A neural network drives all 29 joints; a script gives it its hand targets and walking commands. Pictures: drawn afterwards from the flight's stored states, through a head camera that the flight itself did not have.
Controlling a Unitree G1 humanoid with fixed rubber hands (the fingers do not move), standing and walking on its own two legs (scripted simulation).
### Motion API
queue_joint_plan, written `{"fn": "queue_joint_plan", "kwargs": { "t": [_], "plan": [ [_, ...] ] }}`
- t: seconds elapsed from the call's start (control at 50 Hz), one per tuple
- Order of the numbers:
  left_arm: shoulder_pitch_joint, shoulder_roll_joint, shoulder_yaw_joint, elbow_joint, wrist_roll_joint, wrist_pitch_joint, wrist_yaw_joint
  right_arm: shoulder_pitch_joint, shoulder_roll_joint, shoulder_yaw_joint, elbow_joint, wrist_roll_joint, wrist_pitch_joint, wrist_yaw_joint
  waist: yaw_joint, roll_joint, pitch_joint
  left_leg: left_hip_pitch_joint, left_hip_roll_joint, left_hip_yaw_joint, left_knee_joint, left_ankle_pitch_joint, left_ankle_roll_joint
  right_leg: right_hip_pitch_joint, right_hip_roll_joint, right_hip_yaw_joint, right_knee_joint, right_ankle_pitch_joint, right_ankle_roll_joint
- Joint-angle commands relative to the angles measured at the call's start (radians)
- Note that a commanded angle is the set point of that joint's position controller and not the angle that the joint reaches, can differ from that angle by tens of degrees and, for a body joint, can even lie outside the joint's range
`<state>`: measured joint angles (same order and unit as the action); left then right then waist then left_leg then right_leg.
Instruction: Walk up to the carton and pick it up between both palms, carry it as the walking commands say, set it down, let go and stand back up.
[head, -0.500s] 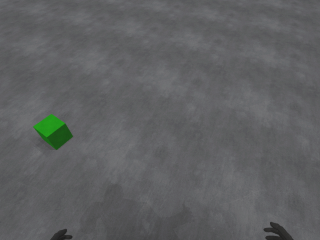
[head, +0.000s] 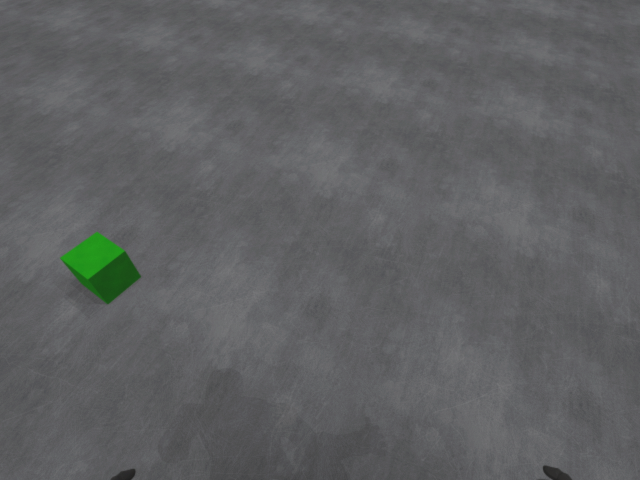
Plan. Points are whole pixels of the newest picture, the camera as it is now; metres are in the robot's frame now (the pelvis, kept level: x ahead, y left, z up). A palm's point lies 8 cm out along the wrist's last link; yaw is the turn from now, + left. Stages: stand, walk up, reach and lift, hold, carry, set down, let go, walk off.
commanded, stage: stand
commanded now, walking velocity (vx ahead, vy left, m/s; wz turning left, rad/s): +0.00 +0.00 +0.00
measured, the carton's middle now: (102, 267) +0.93 +0.84 -0.70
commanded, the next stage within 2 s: walk up in 0.58 s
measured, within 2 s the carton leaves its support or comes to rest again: neither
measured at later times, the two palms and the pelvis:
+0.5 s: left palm out of the picture +0.09 +0.31 -0.11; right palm out of the picture +0.10 -0.30 -0.11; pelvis +0.00 +0.00 +0.00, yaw +0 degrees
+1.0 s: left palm out of the picture +0.06 +0.29 -0.13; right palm out of the picture +0.10 -0.29 -0.13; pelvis -0.01 -0.01 -0.01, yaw +6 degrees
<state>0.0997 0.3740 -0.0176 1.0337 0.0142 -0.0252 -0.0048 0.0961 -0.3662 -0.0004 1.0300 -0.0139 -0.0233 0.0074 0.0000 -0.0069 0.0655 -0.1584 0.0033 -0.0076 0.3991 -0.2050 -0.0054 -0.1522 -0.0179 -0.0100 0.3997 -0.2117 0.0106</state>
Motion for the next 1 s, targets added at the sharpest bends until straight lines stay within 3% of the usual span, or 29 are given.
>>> {"fn": "queue_joint_plan", "kwargs": {
  "t": [0.0, 0.02, 0.04, 0.12, 0.18, 0.2, 0.34, 0.36, 0.38, 0.46, 0.52, 0.54, 0.56, 0.58, 0.6, 0.66, 0.74, 0.76, 0.78, 0.8, 0.82, 0.84, 0.86, 0.88, 0.9, 0.92, 0.94, 0.96, 0.98],
  "plan": [
    [-0.055, 0.2, 0.045, -0.032, -0.002, -0.012, 0.009, -0.056, -0.191, -0.041, -0.046, 0.002, -0.014, -0.011, -0.001, 0.013, -0.117, 0.052, 0.105, -0.074, -0.075, 0.184, 0.023, 0.03, -0.107, 0.079, -0.077, 0.163, -0.032],
    [-0.034, 0.2, 0.044, -0.022, -0.003, -0.014, 0.011, -0.048, -0.178, -0.042, -0.036, 0.005, -0.015, -0.009, 0.007, 0.021, -0.127, 0.066, 0.119, -0.091, -0.074, 0.204, 0.033, 0.039, -0.113, 0.087, -0.084, 0.148, -0.038],
    [-0.025, 0.203, 0.043, -0.02, -0.003, -0.013, 0.01, -0.047, -0.187, -0.038, -0.031, 0.003, -0.011, -0.012, 0.011, -0.014, -0.111, 0.059, 0.116, -0.088, -0.081, 0.175, 0.029, 0.038, -0.108, 0.078, -0.09, 0.136, -0.035],
    [-0.033, 0.193, 0.04, -0.016, 0.002, -0.01, 0.008, -0.043, -0.181, -0.038, -0.021, 0.004, -0.011, -0.011, 0.005, 0.021, -0.092, 0.042, 0.113, -0.085, -0.097, 0.132, 0.028, 0.027, -0.118, 0.094, -0.102, 0.117, -0.037],
    [-0.053, 0.188, 0.042, -0.016, 0.003, -0.009, 0.01, -0.049, -0.183, -0.037, -0.023, 0.0, -0.016, -0.012, 0.001, -0.008, -0.075, 0.029, 0.112, -0.085, -0.103, 0.103, 0.023, 0.011, -0.115, 0.095, -0.107, 0.105, -0.038],
    [-0.045, 0.178, 0.038, -0.017, 0.004, -0.008, 0.01, -0.05, -0.188, -0.038, -0.016, -0.005, -0.014, -0.012, 0.002, 0.013, -0.078, 0.037, 0.113, -0.08, -0.099, 0.091, 0.024, 0.012, -0.117, 0.094, -0.108, 0.105, -0.038],
    [-0.028, 0.183, 0.041, -0.006, -0.006, -0.011, 0.015, -0.058, -0.191, -0.041, -0.016, 0.0, -0.014, -0.009, 0.004, 0.026, -0.082, 0.055, 0.123, -0.089, -0.111, 0.142, 0.034, 0.015, -0.124, 0.102, -0.108, 0.139, -0.04],
    [-0.031, 0.207, 0.046, -0.006, -0.002, -0.014, 0.012, -0.06, -0.192, -0.044, -0.018, -0.001, -0.012, -0.012, -0.001, -0.009, -0.1, 0.071, 0.123, -0.087, -0.114, 0.147, 0.033, 0.026, -0.115, 0.081, -0.115, 0.13, -0.034],
    [-0.046, 0.198, 0.048, -0.01, 0.0, -0.011, 0.014, -0.078, -0.194, -0.044, -0.015, 0.001, -0.009, -0.012, 0.007, 0.018, -0.103, 0.071, 0.122, -0.085, -0.109, 0.158, 0.03, 0.027, -0.116, 0.087, -0.114, 0.142, -0.033],
    [-0.026, 0.188, 0.045, -0.001, -0.001, -0.007, 0.013, -0.043, -0.192, -0.043, -0.004, 0.002, -0.008, -0.012, -0.001, -0.017, -0.093, 0.058, 0.124, -0.081, -0.11, 0.132, 0.035, 0.026, -0.122, 0.094, -0.118, 0.149, -0.037],
    [-0.028, 0.187, 0.046, -0.009, -0.003, -0.007, 0.013, -0.067, -0.208, -0.045, -0.007, 0.0, -0.007, -0.012, 0.009, 0.035, -0.098, 0.062, 0.118, -0.077, -0.122, 0.107, 0.024, 0.027, -0.119, 0.098, -0.121, 0.119, -0.035],
    [-0.042, 0.192, 0.045, -0.005, 0.0, -0.006, 0.016, -0.066, -0.191, -0.043, -0.005, -0.001, -0.005, -0.008, -0.003, 0.022, -0.072, 0.051, 0.117, -0.081, -0.131, 0.11, 0.023, 0.011, -0.117, 0.09, -0.116, 0.092, -0.034],
    [-0.025, 0.191, 0.047, -0.009, -0.006, -0.006, 0.016, -0.068, -0.209, -0.046, -0.005, -0.001, -0.005, -0.007, 0.012, 0.042, -0.081, 0.043, 0.111, -0.078, -0.124, 0.091, 0.026, 0.024, -0.115, 0.106, -0.138, 0.085, -0.031],
    [-0.039, 0.198, 0.052, -0.008, 0.0, -0.008, 0.015, -0.059, -0.194, -0.048, 0.0, -0.001, -0.005, -0.007, -0.005, -0.003, -0.092, 0.051, 0.12, -0.085, -0.13, 0.095, 0.027, 0.032, -0.12, 0.093, -0.125, 0.102, -0.034],
    [-0.021, 0.185, 0.042, -0.01, -0.003, -0.009, 0.014, -0.067, -0.193, -0.043, -0.002, -0.003, -0.006, -0.01, 0.013, -0.012, -0.066, 0.038, 0.122, -0.097, -0.125, 0.095, 0.031, 0.016, -0.116, 0.095, -0.128, 0.084, -0.032],
    [-0.029, 0.205, 0.051, 0.002, 0.001, -0.007, 0.014, -0.051, -0.186, -0.041, 0.004, 0.005, -0.007, -0.013, 0.001, -0.022, -0.084, 0.064, 0.123, -0.083, -0.127, 0.144, 0.029, 0.02, -0.117, 0.094, -0.128, 0.137, -0.035],
    [-0.035, 0.189, 0.041, -0.011, -0.006, -0.009, 0.015, -0.061, -0.179, -0.038, 0.001, 0.002, -0.004, -0.013, 0.006, 0.019, -0.084, 0.045, 0.122, -0.074, -0.119, 0.154, 0.032, 0.041, -0.131, 0.104, -0.123, 0.17, -0.037],
    [-0.057, 0.149, 0.102, -0.047, 0.004, 0.032, 0.002, 0.098, -0.223, -0.078, -0.031, -0.019, 0.052, -0.015, -0.049, -0.105, -0.068, 0.006, 0.188, -0.179, -0.051, -0.232, 0.095, -0.084, -0.084, 0.011, 0.077, -0.277, 0.009],
    [-0.033, 0.108, 0.088, -0.058, 0.017, 0.041, 0.022, 0.008, -0.18, -0.08, -0.048, -0.007, 0.055, 0.005, 0.002, 0.116, 0.035, -0.138, 0.198, -0.272, -0.075, 0.207, 0.113, -0.049, -0.077, -0.039, 0.152, -0.077, 0.027],
    [0.022, 0.099, 0.086, -0.052, 0.005, 0.039, 0.037, -0.01, -0.171, -0.088, -0.078, -0.002, 0.053, 0.014, 0.016, 0.148, -0.002, -0.158, 0.189, -0.234, -0.047, 0.415, 0.117, 0.015, -0.072, -0.042, 0.194, -0.022, 0.026],
    [0.063, 0.096, 0.085, -0.057, 0.002, 0.032, 0.044, -0.03, -0.147, -0.083, -0.091, 0.007, 0.058, 0.018, 0.043, 0.128, -0.037, -0.131, 0.169, -0.196, 0.019, 0.529, 0.105, 0.036, -0.073, -0.026, 0.188, 0.018, 0.018],
    [0.092, 0.098, 0.087, -0.06, 0.0, 0.027, 0.049, -0.04, -0.138, -0.085, -0.121, 0.01, 0.061, 0.018, 0.055, 0.097, -0.077, -0.141, 0.154, -0.168, 0.069, 0.535, 0.08, 0.047, -0.083, -0.021, 0.145, 0.011, 0.009],
    [0.139, 0.099, 0.089, -0.066, 0.003, 0.029, 0.05, -0.074, -0.115, -0.085, -0.14, 0.009, 0.071, 0.022, 0.074, 0.076, -0.059, -0.224, 0.114, -0.122, 0.154, 0.385, 0.046, 0.082, -0.136, 0.038, 0.029, -0.043, -0.019],
    [0.165, 0.173, 0.106, -0.068, 0.014, 0.035, 0.055, -0.088, -0.061, -0.073, -0.179, 0.009, 0.074, 0.017, 0.094, -0.112, -0.054, -0.374, 0.011, -0.035, 0.318, 0.1, -0.001, 0.15, -0.301, 0.196, -0.086, 0.06, -0.078],
    [0.13, 0.205, 0.11, -0.083, 0.018, 0.04, 0.053, -0.068, -0.042, -0.071, -0.2, -0.004, 0.087, 0.012, 0.084, -0.208, -0.06, -0.447, 0.001, -0.003, 0.585, -0.357, -0.016, 0.142, -0.459, 0.275, -0.079, 0.311, -0.175],
    [0.078, 0.194, 0.114, -0.103, 0.016, 0.044, 0.047, -0.053, -0.067, -0.079, -0.198, -0.006, 0.096, 0.01, 0.061, -0.172, -0.074, -0.44, 0.05, -0.022, 0.71, -0.392, -0.024, 0.112, -0.468, 0.213, -0.04, 0.392, -0.214],
    [0.044, 0.152, 0.109, -0.122, 0.015, 0.043, 0.044, -0.049, -0.064, -0.082, -0.186, -0.001, 0.099, 0.018, 0.039, -0.104, -0.085, -0.399, 0.065, -0.022, 0.707, -0.382, -0.028, 0.094, -0.434, 0.143, -0.008, 0.459, -0.209],
    [-0.003, 0.114, 0.104, -0.138, 0.018, 0.04, 0.043, -0.038, -0.065, -0.087, -0.184, 0.005, 0.101, 0.026, 0.004, -0.07, -0.085, -0.36, 0.066, -0.012, 0.697, -0.325, -0.026, 0.039, -0.38, 0.076, 0.005, 0.423, -0.185],
    [-0.038, 0.108, 0.105, -0.148, 0.021, 0.043, 0.044, -0.008, -0.056, -0.082, -0.18, 0.008, 0.101, 0.034, -0.019, -0.105, -0.103, -0.31, 0.07, 0.03, 0.617, -0.294, -0.027, 0.036, -0.339, -0.001, 0.001, 0.404, -0.16]
  ]
}}
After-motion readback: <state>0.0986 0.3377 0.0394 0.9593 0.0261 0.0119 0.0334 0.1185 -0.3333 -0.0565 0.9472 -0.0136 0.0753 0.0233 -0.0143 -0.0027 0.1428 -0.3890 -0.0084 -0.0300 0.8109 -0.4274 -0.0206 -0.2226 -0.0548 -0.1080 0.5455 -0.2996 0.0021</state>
